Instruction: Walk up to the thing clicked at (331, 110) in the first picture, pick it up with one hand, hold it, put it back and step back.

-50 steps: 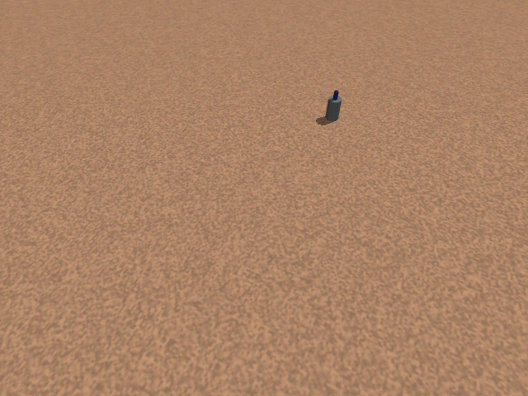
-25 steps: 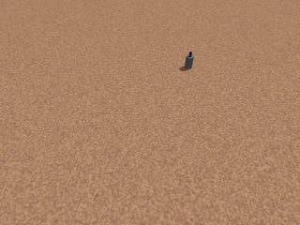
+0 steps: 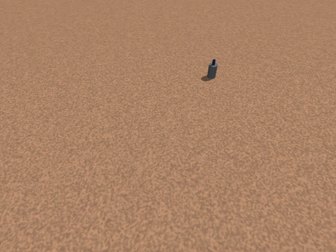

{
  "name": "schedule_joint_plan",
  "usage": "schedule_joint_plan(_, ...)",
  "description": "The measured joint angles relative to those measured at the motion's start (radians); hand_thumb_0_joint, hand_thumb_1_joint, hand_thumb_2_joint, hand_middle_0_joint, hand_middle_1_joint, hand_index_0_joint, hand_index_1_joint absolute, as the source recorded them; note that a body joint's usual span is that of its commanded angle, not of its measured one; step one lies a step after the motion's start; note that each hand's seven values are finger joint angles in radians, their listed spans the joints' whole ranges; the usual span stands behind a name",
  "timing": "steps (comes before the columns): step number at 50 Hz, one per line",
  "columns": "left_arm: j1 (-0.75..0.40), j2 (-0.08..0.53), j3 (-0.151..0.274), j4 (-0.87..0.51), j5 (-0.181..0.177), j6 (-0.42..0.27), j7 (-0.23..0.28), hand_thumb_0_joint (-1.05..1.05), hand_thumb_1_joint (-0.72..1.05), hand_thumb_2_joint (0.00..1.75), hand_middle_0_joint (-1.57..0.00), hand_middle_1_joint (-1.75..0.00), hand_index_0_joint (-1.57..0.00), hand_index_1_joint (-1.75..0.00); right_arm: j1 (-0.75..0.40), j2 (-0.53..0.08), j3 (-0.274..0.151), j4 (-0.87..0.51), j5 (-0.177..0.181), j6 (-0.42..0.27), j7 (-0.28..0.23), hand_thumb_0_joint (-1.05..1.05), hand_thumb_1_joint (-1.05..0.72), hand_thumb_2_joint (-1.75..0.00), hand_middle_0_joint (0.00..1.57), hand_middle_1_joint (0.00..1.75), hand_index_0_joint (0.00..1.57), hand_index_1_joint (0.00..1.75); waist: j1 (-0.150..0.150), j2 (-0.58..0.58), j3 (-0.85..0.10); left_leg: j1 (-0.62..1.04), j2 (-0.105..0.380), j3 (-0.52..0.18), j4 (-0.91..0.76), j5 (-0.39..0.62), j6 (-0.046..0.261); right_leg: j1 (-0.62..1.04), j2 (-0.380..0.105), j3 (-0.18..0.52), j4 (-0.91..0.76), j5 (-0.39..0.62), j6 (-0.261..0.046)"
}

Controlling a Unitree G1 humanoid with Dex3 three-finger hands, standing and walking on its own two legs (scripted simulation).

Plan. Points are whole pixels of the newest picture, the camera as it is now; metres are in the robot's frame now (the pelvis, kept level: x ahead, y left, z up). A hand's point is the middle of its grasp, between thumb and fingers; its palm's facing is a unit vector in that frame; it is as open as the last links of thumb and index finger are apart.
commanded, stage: stand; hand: left
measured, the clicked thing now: (212, 68) +1.81 -0.46 -0.68
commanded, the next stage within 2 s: walk up in 0.12 s
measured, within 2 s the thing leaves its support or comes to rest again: neither
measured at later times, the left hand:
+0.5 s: hand (104, 223) +0.23 +0.20 -0.14, palm faces -0.16 -0.88 -0.44, open 7.4 cm
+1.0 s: hand (137, 158) +0.47 +0.12 -0.18, palm faces -0.34 -0.88 -0.33, open 7.4 cm
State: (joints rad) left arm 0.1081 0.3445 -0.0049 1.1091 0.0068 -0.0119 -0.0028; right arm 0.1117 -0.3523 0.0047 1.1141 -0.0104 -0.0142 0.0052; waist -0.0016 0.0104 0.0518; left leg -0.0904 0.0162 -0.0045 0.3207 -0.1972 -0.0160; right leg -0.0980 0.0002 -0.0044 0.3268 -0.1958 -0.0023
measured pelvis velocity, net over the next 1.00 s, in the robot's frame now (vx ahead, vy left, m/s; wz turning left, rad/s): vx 0.35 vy -0.12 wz -0.31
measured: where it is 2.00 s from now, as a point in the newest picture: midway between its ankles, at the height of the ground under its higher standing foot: (210, 159)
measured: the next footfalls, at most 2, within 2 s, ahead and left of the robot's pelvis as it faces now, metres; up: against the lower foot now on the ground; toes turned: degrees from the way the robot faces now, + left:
right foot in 0.46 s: +0.18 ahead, -0.25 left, +0.00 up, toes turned -15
left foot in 0.90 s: +0.49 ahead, -0.04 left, +0.00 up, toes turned -9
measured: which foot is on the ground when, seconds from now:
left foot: down 0.00-0.48, up 0.50-0.88, down 0.90-1.00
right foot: down 0.00-0.18, up 0.20-0.44, down 0.46-0.92, up 0.94-1.00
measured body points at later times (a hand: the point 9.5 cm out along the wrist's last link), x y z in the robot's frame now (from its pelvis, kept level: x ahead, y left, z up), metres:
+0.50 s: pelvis +0.09 -0.09 -0.04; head +0.08 -0.11 +0.41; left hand +0.24 +0.24 -0.11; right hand +0.07 -0.45 -0.16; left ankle -0.01 +0.12 -0.73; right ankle +0.15 -0.24 -0.75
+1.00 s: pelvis +0.35 -0.12 -0.03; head +0.37 -0.10 +0.42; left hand +0.49 +0.17 -0.16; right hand +0.34 -0.47 -0.11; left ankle +0.45 -0.04 -0.75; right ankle +0.20 -0.23 -0.68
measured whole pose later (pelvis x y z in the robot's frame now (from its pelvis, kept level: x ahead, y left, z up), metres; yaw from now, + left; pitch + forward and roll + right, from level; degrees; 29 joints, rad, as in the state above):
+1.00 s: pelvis +0.35 -0.12 -0.03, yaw -18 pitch -2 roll -1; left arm 0.31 0.44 0.04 0.93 0.01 -0.05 -0.05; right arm 0.21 -0.40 -0.09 0.87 -0.03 -0.10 0.07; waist -0.01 -0.05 0.06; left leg -0.38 0.08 0.13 0.65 -0.23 0.03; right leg -0.27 0.03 0.07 1.08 -0.45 -0.05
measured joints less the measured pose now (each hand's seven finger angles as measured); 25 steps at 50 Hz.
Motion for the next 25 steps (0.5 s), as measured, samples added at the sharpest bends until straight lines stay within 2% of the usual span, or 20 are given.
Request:
schedule_joint_plan(6,0.002,0.001,0.001,0.0,0.001,-0.001,0.0,0.01,0.9,0.9,-0.2,-0.3,-0.2,-0.3,0.001,0.0,-0.001,-0.002,0.0,0.002,0.001,0.01,-0.91,-0.9,0.21,0.3,0.2,0.3,-0.001,-0.001,0.0,-0.001,0.001,-0.001,0.0,0.0,0.0,0.001,0.001,-0.001,-0.003,0.002,0.0)
schedule_joint_plan(7,0.012,0.003,0.015,-0.013,0.009,0.002,-0.011,0.01,0.9,0.9,-0.2,-0.3,-0.2,-0.3,0.007,0.001,-0.011,-0.013,-0.007,0.0,0.008,0.01,-0.91,-0.9,0.21,0.3,0.2,0.3,0.002,-0.003,-0.005,-0.012,0.002,0.006,0.021,-0.031,0.01,-0.012,0.002,0.004,0.018,-0.022,-0.005)
schedule_joint_plan(9,0.048,0.016,0.042,-0.042,0.022,0.007,-0.042,0.01,0.9,0.9,-0.2,-0.3,-0.2,-0.3,0.027,0.0,-0.038,-0.043,-0.022,-0.02,0.025,0.01,-0.9,-0.9,0.21,0.3,0.2,0.3,0.01,-0.014,-0.026,-0.034,0.003,0.035,0.081,-0.13,0.033,-0.065,0.003,0.027,0.122,-0.144,-0.02)
schedule_joint_plan(10,0.064,0.024,0.052,-0.049,0.028,0.015,-0.055,0.01,0.9,0.9,-0.2,-0.3,-0.2,-0.3,0.038,-0.004,-0.049,-0.06,-0.026,-0.032,0.03,0.01,-0.9,-0.9,0.21,0.3,0.2,0.3,0.011,-0.018,-0.037,-0.037,0.005,0.052,0.089,-0.144,0.039,-0.108,0.001,0.028,0.208,-0.192,-0.025)
schedule_joint_plan(12,0.08,0.039,0.065,-0.055,0.037,0.029,-0.074,0.01,0.9,0.9,-0.2,-0.3,-0.2,-0.3,0.058,-0.021,-0.068,-0.092,-0.03,-0.056,0.033,0.01,-0.9,-0.9,0.21,0.3,0.2,0.3,-0.001,-0.01,-0.046,-0.031,0.022,0.074,0.077,-0.105,0.045,-0.203,-0.002,0.022,0.39,-0.221,-0.026)
schedule_joint_plan(14,0.081,0.063,0.073,-0.065,0.038,0.028,-0.091,0.01,0.9,0.9,-0.2,-0.3,-0.2,-0.3,0.083,-0.037,-0.082,-0.106,-0.033,-0.07,0.031,0.0,-0.9,-0.9,0.21,0.3,0.2,0.3,-0.016,-0.01,-0.039,-0.005,0.033,0.083,0.053,-0.08,0.038,-0.274,-0.023,0.03,0.492,-0.219,-0.024)
schedule_joint_plan(16,0.083,0.088,0.084,-0.084,0.032,0.023,-0.108,0.01,0.9,0.9,-0.2,-0.3,-0.2,-0.3,0.109,-0.054,-0.091,-0.106,-0.038,-0.07,0.032,0.0,-0.9,-0.9,0.21,0.3,0.2,0.3,-0.019,-0.018,-0.035,0.035,0.043,0.098,0.026,-0.088,0.024,-0.322,-0.059,0.035,0.509,-0.207,-0.015)
schedule_joint_plan(19,0.094,0.111,0.097,-0.109,0.027,0.017,-0.127,0.01,0.9,0.9,-0.2,-0.3,-0.2,-0.3,0.136,-0.088,-0.104,-0.097,-0.047,-0.062,0.041,0.01,-0.9,-0.9,0.21,0.3,0.2,0.3,-0.017,-0.012,-0.034,0.094,0.072,0.127,0.02,-0.121,0.0,-0.345,-0.105,0.019,0.426,-0.165,-0.006)
schedule_joint_plan(22,0.103,0.13,0.107,-0.116,0.028,0.006,-0.13,0.01,0.9,0.9,-0.2,-0.3,-0.2,-0.3,0.149,-0.118,-0.113,-0.098,-0.047,-0.054,0.047,0.01,-0.9,-0.9,0.21,0.3,0.2,0.3,-0.02,-0.006,-0.039,0.129,0.103,0.154,0.09,-0.204,-0.02,-0.318,-0.126,-0.007,0.319,-0.09,-0.004)
schedule_joint_plan(23,0.103,0.133,0.111,-0.117,0.029,0.0,-0.127,0.01,0.9,0.9,-0.2,-0.3,-0.2,-0.3,0.153,-0.127,-0.114,-0.099,-0.045,-0.05,0.046,0.01,-0.9,-0.9,0.21,0.3,0.2,0.3,-0.021,0.002,-0.04,0.127,0.124,0.156,0.145,-0.248,-0.019,-0.306,-0.117,-0.018,0.309,-0.024,0.005)
schedule_joint_plan(24,0.096,0.126,0.115,-0.117,0.029,-0.009,-0.119,0.01,0.9,0.9,-0.2,-0.3,-0.2,-0.3,0.153,-0.138,-0.116,-0.096,-0.044,-0.044,0.044,0.01,-0.9,-0.9,0.21,0.3,0.2,0.3,-0.023,0.03,-0.035,0.106,0.162,0.138,0.236,-0.291,0.001,-0.301,-0.092,-0.037,0.342,-0.013,0.013)
schedule_joint_plan(25,0.091,0.116,0.119,-0.126,0.03,-0.022,-0.109,0.01,0.9,0.9,-0.2,-0.3,-0.2,-0.3,0.154,-0.142,-0.116,-0.094,-0.041,-0.035,0.039,0.01,-0.9,-0.9,0.21,0.3,0.2,0.3,-0.018,0.053,-0.03,0.058,0.18,0.093,0.373,-0.32,0.022,-0.299,-0.071,-0.056,0.382,-0.048,0.013)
